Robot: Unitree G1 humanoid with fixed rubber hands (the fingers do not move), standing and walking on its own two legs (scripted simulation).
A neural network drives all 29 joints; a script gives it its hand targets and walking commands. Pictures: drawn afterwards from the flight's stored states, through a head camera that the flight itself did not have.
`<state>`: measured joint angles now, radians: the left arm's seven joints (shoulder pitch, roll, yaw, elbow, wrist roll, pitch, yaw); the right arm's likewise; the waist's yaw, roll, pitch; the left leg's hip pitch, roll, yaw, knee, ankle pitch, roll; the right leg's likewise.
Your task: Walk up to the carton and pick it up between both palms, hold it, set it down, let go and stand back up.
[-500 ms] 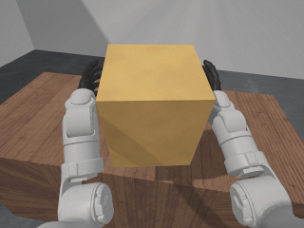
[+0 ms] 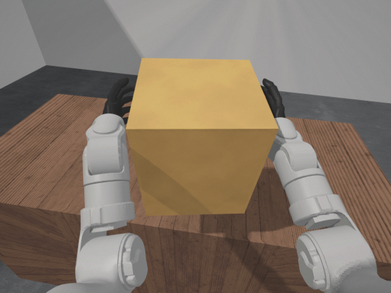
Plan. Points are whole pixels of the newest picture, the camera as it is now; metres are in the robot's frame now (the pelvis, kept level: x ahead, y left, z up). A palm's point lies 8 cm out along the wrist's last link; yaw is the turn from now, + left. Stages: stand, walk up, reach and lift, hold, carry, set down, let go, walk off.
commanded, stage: hold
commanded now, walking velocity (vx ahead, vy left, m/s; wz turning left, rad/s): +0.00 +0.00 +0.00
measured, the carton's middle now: (196, 140) +0.36 +0.00 +0.18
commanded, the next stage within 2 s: none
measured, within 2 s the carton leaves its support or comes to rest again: neither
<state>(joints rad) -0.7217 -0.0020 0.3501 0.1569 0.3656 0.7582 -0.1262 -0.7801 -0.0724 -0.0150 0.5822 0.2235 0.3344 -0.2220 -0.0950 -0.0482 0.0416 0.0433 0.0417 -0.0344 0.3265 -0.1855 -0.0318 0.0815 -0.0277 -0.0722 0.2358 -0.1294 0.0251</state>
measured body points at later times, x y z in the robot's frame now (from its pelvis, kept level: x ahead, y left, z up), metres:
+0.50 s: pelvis +0.00 +0.00 +0.00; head -0.06 +0.03 +0.45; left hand +0.38 +0.16 +0.24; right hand +0.38 -0.15 +0.23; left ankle +0.01 +0.14 -0.75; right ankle +0.01 -0.13 -0.75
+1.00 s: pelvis +0.00 +0.00 +0.00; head -0.06 +0.03 +0.44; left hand +0.37 +0.16 +0.23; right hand +0.38 -0.15 +0.23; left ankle +0.01 +0.14 -0.75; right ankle +0.01 -0.13 -0.75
